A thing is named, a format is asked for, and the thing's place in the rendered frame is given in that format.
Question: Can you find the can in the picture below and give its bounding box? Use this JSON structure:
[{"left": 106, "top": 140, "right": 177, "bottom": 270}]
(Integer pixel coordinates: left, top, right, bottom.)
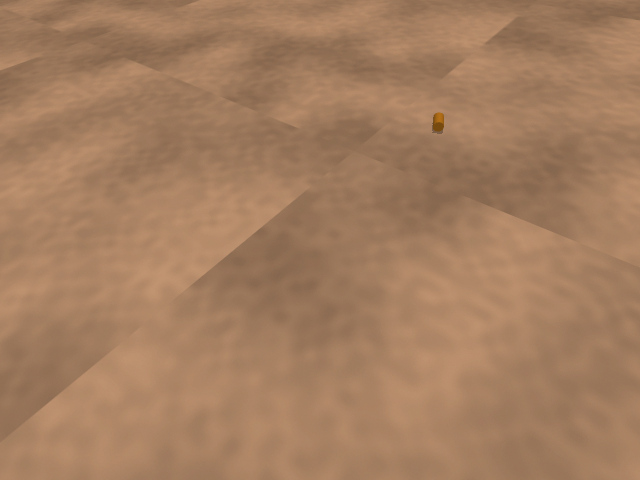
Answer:
[{"left": 433, "top": 112, "right": 444, "bottom": 132}]

